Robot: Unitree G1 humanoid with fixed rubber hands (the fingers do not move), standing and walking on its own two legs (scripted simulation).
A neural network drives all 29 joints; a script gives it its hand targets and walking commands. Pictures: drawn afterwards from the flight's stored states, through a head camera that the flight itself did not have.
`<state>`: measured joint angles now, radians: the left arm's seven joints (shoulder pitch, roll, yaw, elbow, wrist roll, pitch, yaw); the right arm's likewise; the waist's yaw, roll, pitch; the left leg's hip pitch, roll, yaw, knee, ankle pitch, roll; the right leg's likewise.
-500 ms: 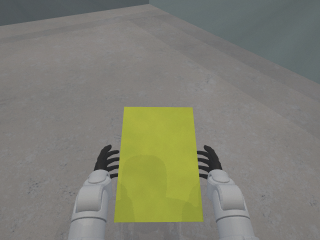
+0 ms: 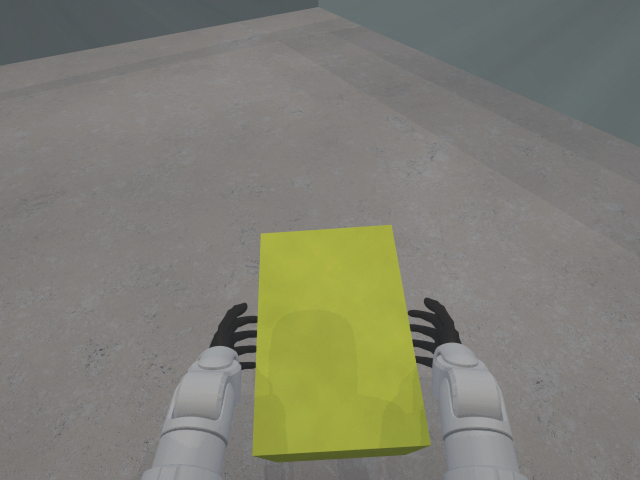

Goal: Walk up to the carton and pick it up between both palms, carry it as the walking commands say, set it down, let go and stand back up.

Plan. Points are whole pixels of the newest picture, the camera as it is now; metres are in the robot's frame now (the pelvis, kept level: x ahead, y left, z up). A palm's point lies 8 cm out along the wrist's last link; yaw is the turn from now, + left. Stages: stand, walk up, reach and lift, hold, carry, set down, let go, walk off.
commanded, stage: set down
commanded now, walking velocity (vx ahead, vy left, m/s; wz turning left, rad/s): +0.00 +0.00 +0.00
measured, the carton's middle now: (333, 345) +0.32 -0.05 -0.07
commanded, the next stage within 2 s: none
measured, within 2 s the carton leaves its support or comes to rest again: neither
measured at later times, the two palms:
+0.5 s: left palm (238, 355) +0.31 +0.09 -0.04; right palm (433, 334) +0.30 -0.19 -0.02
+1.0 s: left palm (251, 363) +0.34 +0.09 -0.14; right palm (411, 344) +0.34 -0.19 -0.13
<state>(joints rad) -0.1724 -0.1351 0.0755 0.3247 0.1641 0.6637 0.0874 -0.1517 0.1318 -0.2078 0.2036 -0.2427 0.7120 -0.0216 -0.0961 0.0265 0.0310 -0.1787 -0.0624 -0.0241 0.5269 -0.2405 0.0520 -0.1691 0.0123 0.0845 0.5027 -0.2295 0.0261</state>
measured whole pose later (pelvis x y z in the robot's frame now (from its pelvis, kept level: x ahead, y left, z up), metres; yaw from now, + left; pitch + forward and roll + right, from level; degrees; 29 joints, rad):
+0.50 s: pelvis -0.07 -0.04 -0.04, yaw +1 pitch -1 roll +0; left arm -0.72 -0.10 0.51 0.79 0.42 0.44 0.00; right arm -0.71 0.15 -0.50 0.71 -0.34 0.44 -0.12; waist -0.05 -0.03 0.15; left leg -0.56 -0.05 -0.06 0.86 -0.28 0.01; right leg -0.56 0.06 0.05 0.85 -0.28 -0.01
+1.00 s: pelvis -0.02 +0.00 -0.09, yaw -1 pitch +25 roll -2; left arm -0.51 -0.24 0.34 0.58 0.19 0.26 0.25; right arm -0.56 0.09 -0.40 0.63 -0.21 0.24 -0.08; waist -0.08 0.03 -0.14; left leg -1.14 -0.07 -0.03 1.11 -0.41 0.05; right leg -1.12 0.05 0.07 1.07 -0.39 0.04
